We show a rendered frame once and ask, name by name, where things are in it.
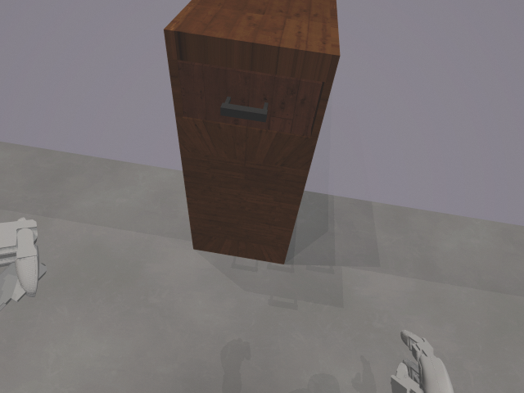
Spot cabinet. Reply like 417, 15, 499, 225
164, 0, 340, 264

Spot drawer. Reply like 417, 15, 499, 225
178, 60, 322, 136

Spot handle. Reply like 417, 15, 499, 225
220, 97, 269, 122

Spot left robot hand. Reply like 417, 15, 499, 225
0, 217, 47, 311

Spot right robot hand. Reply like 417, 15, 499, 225
391, 330, 454, 393

